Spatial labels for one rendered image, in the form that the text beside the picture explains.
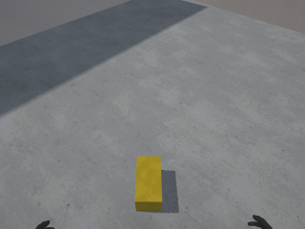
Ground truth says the robot right hand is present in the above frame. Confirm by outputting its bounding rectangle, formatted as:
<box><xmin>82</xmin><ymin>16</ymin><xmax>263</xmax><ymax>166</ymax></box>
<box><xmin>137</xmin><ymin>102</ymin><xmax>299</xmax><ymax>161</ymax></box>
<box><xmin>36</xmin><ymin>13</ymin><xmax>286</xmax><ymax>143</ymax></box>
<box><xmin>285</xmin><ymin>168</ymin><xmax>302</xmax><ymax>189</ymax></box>
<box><xmin>248</xmin><ymin>215</ymin><xmax>273</xmax><ymax>229</ymax></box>

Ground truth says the carton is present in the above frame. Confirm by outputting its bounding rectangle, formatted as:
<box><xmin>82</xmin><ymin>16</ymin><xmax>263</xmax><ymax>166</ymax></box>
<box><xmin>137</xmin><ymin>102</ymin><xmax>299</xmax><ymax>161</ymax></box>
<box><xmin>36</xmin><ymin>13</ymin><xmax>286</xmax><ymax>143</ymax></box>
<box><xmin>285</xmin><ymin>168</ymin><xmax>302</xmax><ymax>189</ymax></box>
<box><xmin>134</xmin><ymin>156</ymin><xmax>163</xmax><ymax>211</ymax></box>

